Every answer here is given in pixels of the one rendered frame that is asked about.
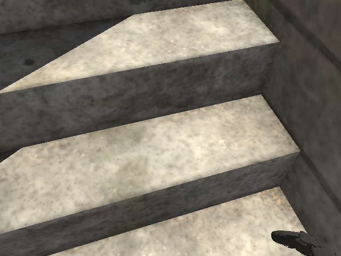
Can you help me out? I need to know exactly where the right robot hand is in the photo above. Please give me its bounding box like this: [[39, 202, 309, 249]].
[[271, 230, 336, 256]]

